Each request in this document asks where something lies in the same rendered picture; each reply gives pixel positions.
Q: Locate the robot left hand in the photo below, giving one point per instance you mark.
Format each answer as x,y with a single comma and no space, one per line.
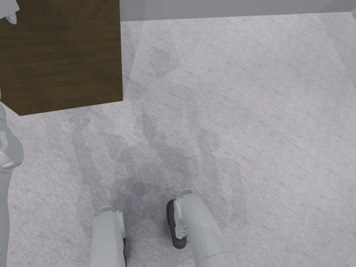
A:
8,9

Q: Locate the robot right thigh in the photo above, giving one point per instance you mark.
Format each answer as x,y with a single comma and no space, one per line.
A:
209,245

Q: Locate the right robot foot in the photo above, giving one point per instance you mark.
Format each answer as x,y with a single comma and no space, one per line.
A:
180,242

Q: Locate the robot left upper arm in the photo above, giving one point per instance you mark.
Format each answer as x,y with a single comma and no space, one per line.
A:
11,156

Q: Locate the cabinet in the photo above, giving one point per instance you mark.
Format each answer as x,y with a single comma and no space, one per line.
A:
61,54

